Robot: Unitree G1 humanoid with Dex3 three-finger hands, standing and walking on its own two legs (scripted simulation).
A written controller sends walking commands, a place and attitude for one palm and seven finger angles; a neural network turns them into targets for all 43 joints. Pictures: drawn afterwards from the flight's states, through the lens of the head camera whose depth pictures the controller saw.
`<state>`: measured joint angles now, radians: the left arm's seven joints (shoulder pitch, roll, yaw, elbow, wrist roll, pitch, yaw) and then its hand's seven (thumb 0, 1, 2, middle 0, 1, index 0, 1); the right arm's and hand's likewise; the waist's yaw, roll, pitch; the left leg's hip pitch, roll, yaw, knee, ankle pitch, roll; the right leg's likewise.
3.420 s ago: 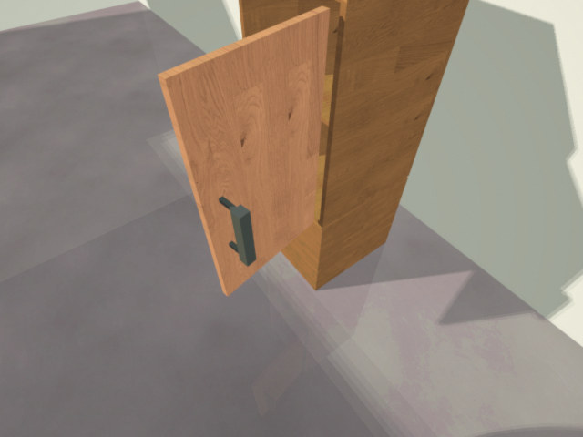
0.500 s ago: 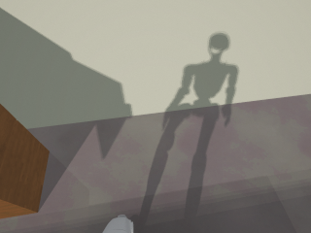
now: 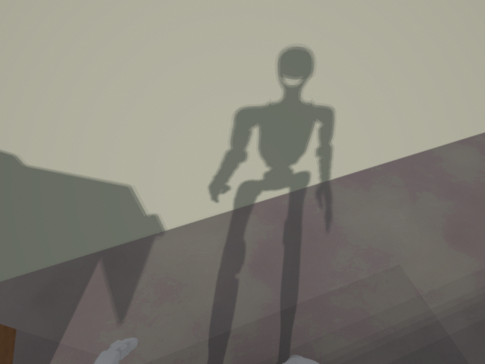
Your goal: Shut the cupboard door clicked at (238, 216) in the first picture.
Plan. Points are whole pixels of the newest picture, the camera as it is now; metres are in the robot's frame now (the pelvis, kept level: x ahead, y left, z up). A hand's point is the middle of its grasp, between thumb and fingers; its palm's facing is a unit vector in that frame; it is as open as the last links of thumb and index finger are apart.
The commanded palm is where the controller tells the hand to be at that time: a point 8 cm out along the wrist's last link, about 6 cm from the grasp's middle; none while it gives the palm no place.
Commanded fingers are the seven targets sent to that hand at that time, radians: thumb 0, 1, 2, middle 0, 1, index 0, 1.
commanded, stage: walk to a spot facing it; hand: left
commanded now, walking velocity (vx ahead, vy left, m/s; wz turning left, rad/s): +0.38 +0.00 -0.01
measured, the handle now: out of the picture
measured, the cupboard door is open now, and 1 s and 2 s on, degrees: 100 100 100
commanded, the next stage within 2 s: turn to face it in 0.32 s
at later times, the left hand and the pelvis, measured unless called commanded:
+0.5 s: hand (158, 324) +0.21 +0.19 -0.17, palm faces +0.09 -0.98 -0.17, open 7.4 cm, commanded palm none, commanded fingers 0.00 0.90 0.90 -0.20 -0.30 -0.20 -0.30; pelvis +0.23 +0.01 +0.00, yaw +3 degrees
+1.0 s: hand (167, 258) +0.35 +0.19 -0.17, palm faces +0.40 -0.89 -0.21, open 7.3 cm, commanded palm none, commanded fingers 0.00 0.90 0.90 -0.20 -0.30 -0.20 -0.30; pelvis +0.36 -0.02 +0.00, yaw +22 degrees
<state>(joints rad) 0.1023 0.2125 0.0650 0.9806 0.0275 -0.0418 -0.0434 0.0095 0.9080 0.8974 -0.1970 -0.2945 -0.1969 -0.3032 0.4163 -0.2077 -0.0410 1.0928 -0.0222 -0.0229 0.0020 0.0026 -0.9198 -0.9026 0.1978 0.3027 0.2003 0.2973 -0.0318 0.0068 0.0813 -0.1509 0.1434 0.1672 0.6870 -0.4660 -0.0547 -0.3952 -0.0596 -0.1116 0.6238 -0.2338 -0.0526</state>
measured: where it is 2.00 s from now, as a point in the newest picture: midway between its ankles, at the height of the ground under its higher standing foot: (273, 292)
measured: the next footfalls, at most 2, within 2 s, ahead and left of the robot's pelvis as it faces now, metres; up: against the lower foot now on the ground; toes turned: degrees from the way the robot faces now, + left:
left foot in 0.38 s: +0.33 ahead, +0.12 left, +0.00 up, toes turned +10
right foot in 0.68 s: +0.40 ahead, -0.14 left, +0.00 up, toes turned +4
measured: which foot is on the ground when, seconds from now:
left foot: up 0.00-0.36, down 0.38-0.68, up 0.70-0.96, down 0.98-1.00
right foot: down 0.00-0.38, up 0.40-0.66, down 0.68-0.98, up 1.00-1.00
